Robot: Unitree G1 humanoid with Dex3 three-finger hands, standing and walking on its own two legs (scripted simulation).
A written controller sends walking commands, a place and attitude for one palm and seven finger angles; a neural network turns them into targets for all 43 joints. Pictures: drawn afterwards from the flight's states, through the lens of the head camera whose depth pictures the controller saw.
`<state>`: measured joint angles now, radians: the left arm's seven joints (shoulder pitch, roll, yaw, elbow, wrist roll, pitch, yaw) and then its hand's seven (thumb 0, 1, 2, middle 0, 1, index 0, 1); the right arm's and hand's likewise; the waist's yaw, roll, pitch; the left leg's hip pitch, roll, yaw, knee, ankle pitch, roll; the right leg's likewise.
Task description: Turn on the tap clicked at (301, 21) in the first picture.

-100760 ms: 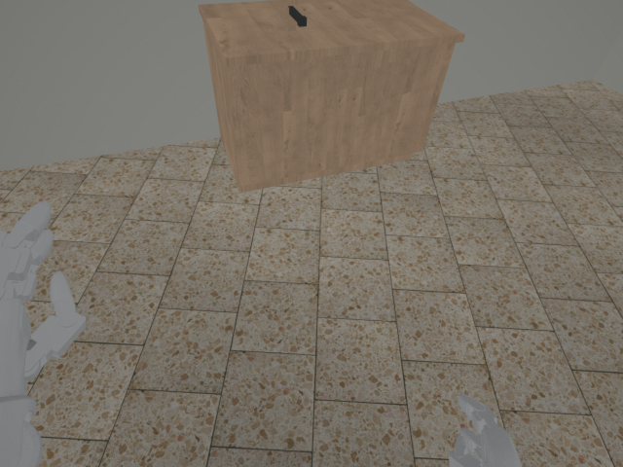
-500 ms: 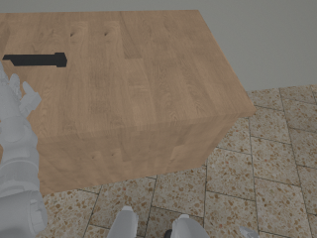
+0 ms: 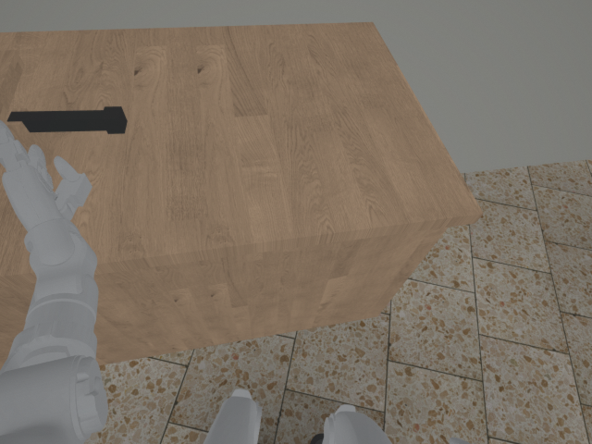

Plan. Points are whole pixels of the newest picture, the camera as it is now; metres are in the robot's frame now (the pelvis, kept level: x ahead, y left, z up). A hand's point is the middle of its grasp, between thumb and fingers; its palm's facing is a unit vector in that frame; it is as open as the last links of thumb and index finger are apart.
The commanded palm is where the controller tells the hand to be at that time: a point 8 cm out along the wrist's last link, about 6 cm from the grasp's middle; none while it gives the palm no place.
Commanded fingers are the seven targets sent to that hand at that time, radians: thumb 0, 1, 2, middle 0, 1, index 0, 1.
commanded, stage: push the lever round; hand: left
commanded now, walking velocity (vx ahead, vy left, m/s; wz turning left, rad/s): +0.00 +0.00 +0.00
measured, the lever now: (114, 120) +0.55 +0.30 +0.08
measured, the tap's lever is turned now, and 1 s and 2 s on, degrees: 86 86 86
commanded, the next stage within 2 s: none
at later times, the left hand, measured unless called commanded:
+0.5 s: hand (145, 169) +0.47 +0.24 +0.06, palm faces +0.63 -0.77 -0.05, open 7.9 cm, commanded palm +0.42 +0.26 +0.06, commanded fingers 0.00 0.90 0.90 -0.15 -0.15 -0.15 -0.15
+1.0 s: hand (169, 162) +0.49 +0.21 +0.06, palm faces +0.71 -0.70 -0.07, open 8.2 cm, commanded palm +0.44 +0.22 +0.06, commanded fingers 0.00 0.90 0.90 -0.15 -0.15 -0.15 -0.15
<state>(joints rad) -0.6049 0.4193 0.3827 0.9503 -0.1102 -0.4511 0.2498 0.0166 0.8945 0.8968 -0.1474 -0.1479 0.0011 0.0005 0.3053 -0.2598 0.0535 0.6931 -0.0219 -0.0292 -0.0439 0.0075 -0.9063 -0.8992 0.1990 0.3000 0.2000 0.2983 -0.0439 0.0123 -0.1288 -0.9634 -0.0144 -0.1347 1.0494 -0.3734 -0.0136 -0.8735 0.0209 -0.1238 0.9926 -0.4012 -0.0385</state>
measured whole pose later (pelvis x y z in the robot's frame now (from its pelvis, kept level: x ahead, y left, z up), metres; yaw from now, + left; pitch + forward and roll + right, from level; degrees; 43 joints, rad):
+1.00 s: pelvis +0.05 +0.00 +0.01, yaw -3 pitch +18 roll -2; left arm -0.53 0.14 0.37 0.83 0.10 -0.39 0.70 0.02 0.89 0.90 -0.15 -0.15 -0.07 -0.12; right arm 0.25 -0.21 -0.01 0.73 -0.10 0.01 0.02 0.01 -0.91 -0.90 0.20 0.30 0.20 0.30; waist -0.08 0.02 -0.18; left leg -0.88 0.01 -0.07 1.02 -0.45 -0.02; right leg -0.82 0.04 -0.06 0.98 -0.47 -0.03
